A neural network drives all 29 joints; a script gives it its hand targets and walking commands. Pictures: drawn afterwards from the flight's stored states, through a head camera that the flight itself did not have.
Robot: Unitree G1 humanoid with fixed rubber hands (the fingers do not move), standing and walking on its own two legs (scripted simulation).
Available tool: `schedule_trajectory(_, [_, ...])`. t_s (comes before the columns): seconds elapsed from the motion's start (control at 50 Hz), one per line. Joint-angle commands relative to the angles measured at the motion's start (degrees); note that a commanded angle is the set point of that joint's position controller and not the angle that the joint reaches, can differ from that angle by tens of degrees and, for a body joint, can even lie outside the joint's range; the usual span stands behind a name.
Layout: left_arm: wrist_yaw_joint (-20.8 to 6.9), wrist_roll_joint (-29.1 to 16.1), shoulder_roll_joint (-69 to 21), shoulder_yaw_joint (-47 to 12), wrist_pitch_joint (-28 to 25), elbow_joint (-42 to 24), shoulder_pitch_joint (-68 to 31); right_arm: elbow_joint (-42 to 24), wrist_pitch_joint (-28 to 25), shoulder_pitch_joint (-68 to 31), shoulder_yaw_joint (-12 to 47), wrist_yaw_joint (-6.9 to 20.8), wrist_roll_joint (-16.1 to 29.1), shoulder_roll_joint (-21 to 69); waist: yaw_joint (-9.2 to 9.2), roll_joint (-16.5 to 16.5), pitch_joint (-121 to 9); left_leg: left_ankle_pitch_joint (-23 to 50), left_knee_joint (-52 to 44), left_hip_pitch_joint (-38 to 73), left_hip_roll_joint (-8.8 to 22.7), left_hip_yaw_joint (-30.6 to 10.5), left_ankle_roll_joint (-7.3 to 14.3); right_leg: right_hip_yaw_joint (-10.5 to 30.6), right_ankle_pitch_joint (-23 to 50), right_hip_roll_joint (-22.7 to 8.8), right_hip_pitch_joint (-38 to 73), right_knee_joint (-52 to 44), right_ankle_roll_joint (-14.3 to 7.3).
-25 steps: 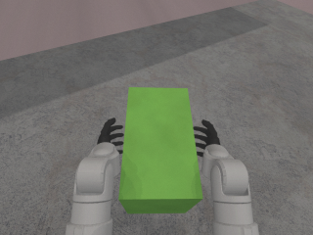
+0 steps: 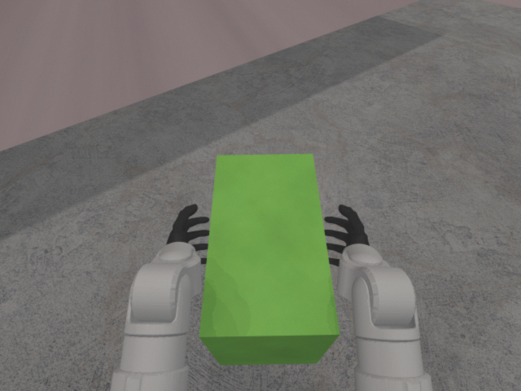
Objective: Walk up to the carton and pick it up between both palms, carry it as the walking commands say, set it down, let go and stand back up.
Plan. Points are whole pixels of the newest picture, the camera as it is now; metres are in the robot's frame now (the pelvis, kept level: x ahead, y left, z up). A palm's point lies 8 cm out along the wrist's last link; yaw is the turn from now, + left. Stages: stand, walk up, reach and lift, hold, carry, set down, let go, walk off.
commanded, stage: carry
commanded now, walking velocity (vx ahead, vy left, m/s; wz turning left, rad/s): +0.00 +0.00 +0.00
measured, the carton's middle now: (266, 259) +0.35 +0.00 +0.00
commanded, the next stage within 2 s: none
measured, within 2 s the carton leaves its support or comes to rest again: neither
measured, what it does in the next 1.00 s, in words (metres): steps on the spot: left foot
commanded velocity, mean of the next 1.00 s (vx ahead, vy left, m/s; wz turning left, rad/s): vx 0.00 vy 0.00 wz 0.00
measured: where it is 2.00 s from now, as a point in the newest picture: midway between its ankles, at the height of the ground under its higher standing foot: outside the picture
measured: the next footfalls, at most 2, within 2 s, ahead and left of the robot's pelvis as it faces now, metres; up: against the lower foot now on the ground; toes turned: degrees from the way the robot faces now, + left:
left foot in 0.18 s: -0.03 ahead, +0.14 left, +0.00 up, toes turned -1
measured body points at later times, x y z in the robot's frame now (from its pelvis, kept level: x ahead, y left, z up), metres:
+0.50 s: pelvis -0.03 +0.04 -0.01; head -0.07 +0.04 +0.44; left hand +0.27 +0.18 +0.07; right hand +0.28 -0.07 +0.08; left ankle -0.07 +0.14 -0.74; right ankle +0.08 -0.06 -0.73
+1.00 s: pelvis -0.02 +0.04 -0.01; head -0.05 +0.04 +0.44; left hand +0.28 +0.18 +0.07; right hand +0.30 -0.07 +0.07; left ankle -0.07 +0.14 -0.74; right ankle +0.08 -0.06 -0.74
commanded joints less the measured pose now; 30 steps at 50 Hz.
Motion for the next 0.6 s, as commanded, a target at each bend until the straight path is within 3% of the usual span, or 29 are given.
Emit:
schedule_trajectory(0.0, [-11.7,-16.9,-58.2,-22.4,-2.6,-9.4,-13.2,-10.1,-1.3,-21.1,30.7,10.9,17.0,60.4,-0.06,-7.8,-24.6,-1.4,-7.6,0.0,0.5,0.3,-1.3,10.3,-3.0,-12.9,23.4,-9.4,0.6])
schedule_trajectory(0.04, [-11.8,-17.1,-58.2,-23.0,-1.9,-8.0,-12.9,-8.3,-0.8,-19.4,29.5,10.9,16.5,59.6,-0.12,-6.4,-23.0,-0.4,-10.8,1.8,0.4,0.6,-0.9,12.6,-10.1,-13.2,19.7,-10.7,0.7])
schedule_trajectory(0.06, [-11.2,-18.6,-58.2,-23.8,-1.6,-10.9,-15.7,-8.9,-0.4,-19.1,29.0,10.8,17.2,60.5,-0.79,-4.2,-22.4,5.3,-13.8,4.8,1.5,-0.8,-0.6,10.3,-11.1,-11.6,17.3,-9.6,1.6])
schedule_trajectory(0.08, [-11.0,-16.9,-56.4,-23.2,-1.3,-9.1,-13.7,-8.1,0.0,-19.6,29.6,11.1,17.4,60.0,-0.71,-5.4,-21.1,5.2,-15.2,4.8,1.3,-0.2,-0.6,8.2,-17.0,-10.3,16.4,-9.7,3.6])
schedule_trajectory(0.1, [-11.3,-17.1,-57.1,-23.8,-0.6,-7.1,-11.6,-8.5,0.2,-18.4,28.9,11.2,16.6,58.9,-0.90,-4.9,-20.9,7.4,-16.3,5.3,3.2,-3.8,-0.1,8.8,-15.4,-9.2,15.6,-8.5,4.1])
schedule_trajectory(0.12, [-11.1,-16.7,-57.1,-22.6,-0.4,-5.5,-12.9,-7.6,0.4,-20.4,28.0,10.9,16.2,58.5,-0.77,-3.6,-19.6,7.4,-16.7,5.8,3.4,-3.0,0.2,7.7,-14.2,-8.4,15.0,-7.2,4.6])
schedule_trajectory(0.14, [-10.5,-18.7,-59.1,-24.9,-0.2,-10.4,-14.8,-12.2,0.3,-21.4,28.0,11.0,18.4,59.2,-0.67,3.3,-19.8,3.9,-19.6,4.2,5.9,-7.7,1.2,6.7,-14.7,-6.8,14.1,-3.3,5.0])
schedule_trajectory(0.16, [-10.2,-18.8,-58.3,-25.2,0.0,-10.7,-16.3,-8.6,0.6,-18.0,26.2,10.8,17.4,59.0,-0.85,7.0,-18.2,0.0,-22.8,5.0,9.6,-13.1,2.6,5.3,-15.7,-5.2,9.9,1.4,5.7])
schedule_trajectory(0.18, [-10.2,-18.1,-58.0,-24.7,0.4,-9.1,-16.0,-7.6,0.8,-17.8,25.6,10.9,16.9,58.3,-0.80,8.4,-15.8,-0.3,-24.4,2.7,11.5,-14.9,3.4,3.7,-13.5,-3.8,8.8,2.6,6.4])
schedule_trajectory(0.2, [-10.6,-16.8,-57.2,-24.3,-0.2,-6.3,-18.4,-1.6,0.2,-17.5,23.5,11.6,14.4,58.0,-0.72,8.3,-15.6,-0.6,-23.3,0.9,10.6,-12.1,3.3,2.4,-12.6,-2.8,11.1,3.4,5.8])
schedule_trajectory(0.22, [-10.7,-16.0,-56.7,-23.8,-0.8,-3.7,-17.8,-0.8,-0.5,-17.4,22.1,11.7,13.0,56.0,-0.79,7.2,-16.5,6.7,-23.1,2.8,11.1,-12.8,3.1,1.8,-10.1,-2.2,10.7,5.5,5.7])
schedule_trajectory(0.24, [-10.7,-16.8,-56.1,-24.4,-2.1,-6.6,-22.9,1.0,-1.4,-18.2,21.3,12.0,13.1,57.2,-0.75,6.5,-16.7,15.3,-21.2,4.0,11.3,-12.2,3.0,1.8,-8.5,-2.0,10.4,5.5,5.6])
schedule_trajectory(0.26, [-11.1,-15.1,-54.7,-22.3,-2.6,0.1,-21.3,6.0,-2.1,-17.1,18.5,12.0,10.1,54.1,-0.24,6.7,-16.5,17.9,-19.9,1.8,10.4,-9.8,3.0,2.1,-8.2,-2.2,12.0,4.6,5.8])
schedule_trajectory(0.28, [-11.6,-15.8,-55.7,-21.9,-3.7,-0.8,-21.7,4.0,-3.3,-19.2,19.7,12.2,10.9,55.3,-0.07,4.4,-18.8,20.4,-18.1,2.6,9.8,-9.2,2.4,2.3,-6.7,-2.0,14.8,4.2,5.2])
schedule_trajectory(0.3, [-11.4,-16.1,-56.0,-22.9,-4.8,-2.7,-24.3,3.4,-4.2,-19.7,19.0,12.3,10.8,55.3,-0.14,6.0,-20.2,22.7,-17.6,4.4,9.6,-9.5,2.3,2.0,-6.3,-2.3,14.9,4.9,5.2])
schedule_trajectory(0.32, [-11.8,-12.4,-52.1,-19.2,-6.1,5.7,-22.7,11.7,-5.7,-18.7,16.0,12.7,7.7,51.9,0.00,3.4,-19.1,24.3,-16.2,2.3,9.5,-8.9,2.1,2.8,-4.3,-2.9,16.8,3.2,5.1])
schedule_trajectory(0.34, [-12.1,-12.2,-53.1,-19.5,-6.9,7.1,-23.0,12.4,-6.7,-18.9,15.6,13.1,7.3,51.6,0.06,6.0,-18.7,21.2,-17.3,2.6,9.3,-9.0,2.0,3.0,-5.9,-3.0,16.0,3.1,4.8])
schedule_trajectory(0.36, [-12.2,-16.2,-57.5,-24.6,-7.3,-2.8,-26.0,3.0,-7.0,-21.1,20.7,12.9,11.0,56.7,-0.08,4.6,-19.2,19.4,-17.7,3.8,9.0,-10.1,2.3,3.0,-7.4,-2.7,16.0,3.7,5.0])
schedule_trajectory(0.38, [-11.9,-16.1,-58.7,-24.6,-7.9,-3.2,-26.7,1.1,-7.6,-24.4,21.9,13.2,12.9,57.7,-0.06,5.5,-20.3,23.9,-16.5,5.2,9.4,-9.5,1.9,3.1,-6.2,-3.0,16.1,4.1,4.5])
schedule_trajectory(0.4, [-11.2,-18.7,-59.9,-25.2,-7.5,-8.5,-27.6,-5.4,-7.3,-26.7,23.7,12.3,15.9,59.1,0.00,3.6,-19.9,21.8,-16.2,3.0,8.8,-8.9,1.8,3.4,-5.5,-3.6,17.3,3.2,4.7])
schedule_trajectory(0.42, [-11.7,-11.8,-53.6,-19.2,-8.0,6.1,-23.5,11.0,-7.8,-21.9,17.9,13.2,9.8,53.8,0.23,5.4,-19.9,22.3,-14.9,3.0,8.1,-7.2,1.6,3.3,-3.9,-4.4,17.2,3.5,4.5])
schedule_trajectory(0.44, [-10.7,-17.8,-57.8,-23.7,-8.1,-7.8,-25.1,-5.7,-8.1,-25.5,23.0,12.2,15.8,57.2,0.22,4.2,-21.6,16.4,-14.8,2.1,7.3,-6.7,1.5,3.8,-4.9,-5.1,19.1,1.8,4.2])
schedule_trajectory(0.46, [-11.3,-14.0,-55.6,-21.0,-7.4,1.6,-20.4,4.1,-7.1,-20.6,20.9,12.6,11.9,55.2,0.23,2.3,-21.2,13.4,-15.0,2.5,6.9,-7.0,2.0,5.1,-4.7,-6.1,18.6,0.8,4.1])
schedule_trajectory(0.48, [-11.1,-15.8,-56.8,-22.3,-7.1,-1.6,-19.8,0.1,-7.2,-20.6,22.5,12.2,13.5,56.3,0.21,1.4,-21.0,7.1,-15.6,0.1,6.6,-7.2,2.0,5.4,-6.9,-6.3,20.4,-0.6,3.8])
schedule_trajectory(0.5, [-10.9,-16.0,-56.5,-21.6,-6.7,-1.4,-19.0,-0.4,-6.6,-20.4,22.8,11.5,13.6,56.4,0.21,-0.6,-20.9,6.2,-14.3,0.7,5.9,-6.1,1.6,6.6,-4.5,-7.3,20.4,-1.1,4.0])
schedule_trajectory(0.52, [-11.3,-13.5,-54.4,-19.6,-6.9,5.1,-19.2,5.7,-7.1,-20.6,20.2,11.8,10.7,53.9,0.13,0.5,-20.5,9.6,-12.7,0.4,5.5,-5.7,1.1,6.9,-0.8,-8.1,21.2,-1.1,3.7])
schedule_trajectory(0.54, [-11.6,-14.4,-56.1,-21.0,-6.3,2.8,-16.4,1.5,-6.5,-20.2,23.4,12.1,12.6,55.9,0.09,-0.5,-19.8,8.2,-13.3,0.0,5.2,-5.6,1.0,7.1,-0.6,-8.7,20.8,-1.3,3.9])
schedule_trajectory(0.56, [-11.9,-11.5,-52.9,-17.7,-6.8,9.6,-16.9,9.8,-6.9,-19.4,20.1,12.3,9.5,53.5,0.07,-0.7,-19.6,6.1,-13.4,-0.8,4.9,-5.4,1.1,7.9,-2.3,-8.9,21.0,-2.1,3.9])
schedule_trajectory(0.58, [-11.7,-13.4,-54.3,-18.9,-7.7,4.0,-19.1,4.4,-7.5,-22.4,22.0,12.5,11.9,55.4,-0.09,-2.6,-18.8,4.3,-13.8,-1.3,4.5,-5.6,0.9,7.5,-4.1,-8.9,20.7,-2.8,4.1])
